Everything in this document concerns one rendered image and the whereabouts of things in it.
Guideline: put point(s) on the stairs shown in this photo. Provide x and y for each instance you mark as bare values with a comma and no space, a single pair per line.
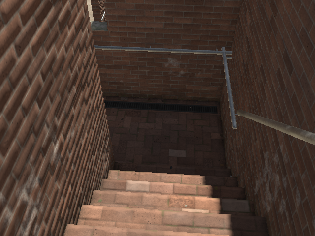
165,200

